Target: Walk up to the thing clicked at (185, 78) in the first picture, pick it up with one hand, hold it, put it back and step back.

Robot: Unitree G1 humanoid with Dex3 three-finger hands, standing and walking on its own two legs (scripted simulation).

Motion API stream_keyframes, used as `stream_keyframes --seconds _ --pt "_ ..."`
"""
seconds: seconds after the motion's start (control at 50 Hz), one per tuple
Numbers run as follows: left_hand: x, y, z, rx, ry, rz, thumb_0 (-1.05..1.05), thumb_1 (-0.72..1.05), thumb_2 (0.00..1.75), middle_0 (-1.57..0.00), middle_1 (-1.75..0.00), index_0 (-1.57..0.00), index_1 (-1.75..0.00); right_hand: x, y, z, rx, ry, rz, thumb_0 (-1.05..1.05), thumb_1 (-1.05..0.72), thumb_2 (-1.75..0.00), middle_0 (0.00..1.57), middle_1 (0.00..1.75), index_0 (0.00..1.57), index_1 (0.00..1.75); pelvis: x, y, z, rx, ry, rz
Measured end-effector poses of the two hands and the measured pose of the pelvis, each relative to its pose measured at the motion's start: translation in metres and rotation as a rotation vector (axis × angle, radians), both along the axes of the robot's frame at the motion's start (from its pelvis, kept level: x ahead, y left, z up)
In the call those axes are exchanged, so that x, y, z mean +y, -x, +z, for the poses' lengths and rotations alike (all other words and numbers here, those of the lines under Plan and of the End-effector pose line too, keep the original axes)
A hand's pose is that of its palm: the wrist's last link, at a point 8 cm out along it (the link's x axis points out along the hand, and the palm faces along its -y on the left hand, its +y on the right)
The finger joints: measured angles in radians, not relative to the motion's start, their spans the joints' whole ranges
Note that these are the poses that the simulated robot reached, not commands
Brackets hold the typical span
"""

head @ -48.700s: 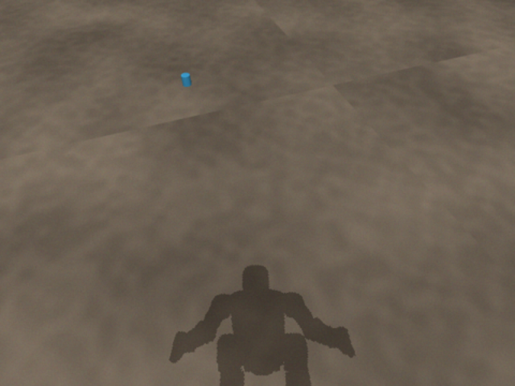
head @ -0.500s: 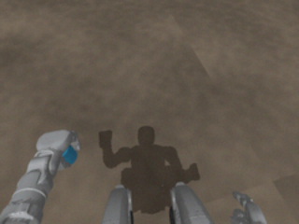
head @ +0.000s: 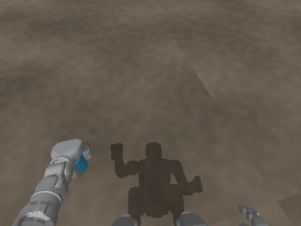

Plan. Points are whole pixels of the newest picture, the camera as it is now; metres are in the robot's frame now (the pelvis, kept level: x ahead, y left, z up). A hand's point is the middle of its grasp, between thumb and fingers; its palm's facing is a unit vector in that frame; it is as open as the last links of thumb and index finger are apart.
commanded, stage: hold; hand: left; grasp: from above
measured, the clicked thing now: (74, 162) +0.33 +0.25 -0.10
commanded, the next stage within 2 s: crouch in 1.94 s
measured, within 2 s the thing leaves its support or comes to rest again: neither
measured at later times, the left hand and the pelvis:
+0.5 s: hand (75, 156) +0.32 +0.22 -0.03, palm faces -0.48 -0.08 -0.88, open 7.6 cm; pelvis +0.02 +0.00 +0.02, yaw +0 degrees
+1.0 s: hand (77, 154) +0.31 +0.21 -0.01, palm faces -0.46 -0.07 -0.89, open 7.6 cm; pelvis +0.02 -0.01 +0.03, yaw +0 degrees
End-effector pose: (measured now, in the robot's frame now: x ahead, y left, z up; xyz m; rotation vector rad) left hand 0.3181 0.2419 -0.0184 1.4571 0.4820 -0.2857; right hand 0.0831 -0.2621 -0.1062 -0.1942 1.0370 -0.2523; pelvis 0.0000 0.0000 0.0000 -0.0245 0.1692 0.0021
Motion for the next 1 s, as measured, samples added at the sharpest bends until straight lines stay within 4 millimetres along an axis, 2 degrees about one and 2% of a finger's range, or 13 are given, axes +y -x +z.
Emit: stream_keyframes --seconds 0.12,0.36,0.64,1.0 --pt "-0.004 0.001 0.011 -0.015 -0.001 -0.016 -0.02 0.12 0.6 -0.55 -0.88 -0.86 -0.83 0.001 -0.011 0.009 -0.013 -0.002 0.01 0.01 -0.92 -0.9 0.2 0.3 0.2 0.3 0.0 -0.006 0.008 -0.022 -0.005 0.0" --pt "-0.006 -0.01 0.036 -0.016 -0.013 -0.014 -0.02 0.12 0.59 -0.54 -0.88 -0.86 -0.83 0.0 -0.033 0.022 -0.057 -0.015 0.014 0.01 -0.91 -0.89 0.2 0.3 0.2 0.3 -0.001 -0.014 0.02 -0.057 -0.012 -0.002" --pt "-0.02 -0.005 0.048 -0.013 -0.009 -0.053 -0.02 0.13 0.59 -0.54 -0.88 -0.86 -0.83 -0.004 -0.049 0.029 -0.077 -0.024 0.029 0.01 -0.91 -0.89 0.2 0.3 0.2 0.29 -0.006 -0.018 0.027 -0.086 -0.021 -0.004" --pt "-0.029 -0.001 0.064 -0.016 -0.008 -0.055 -0.02 0.13 0.59 -0.54 -0.88 -0.86 -0.84 -0.007 -0.058 0.038 -0.099 -0.036 0.033 0.01 -0.91 -0.89 0.2 0.3 0.2 0.29 -0.011 -0.017 0.034 -0.122 -0.027 -0.005"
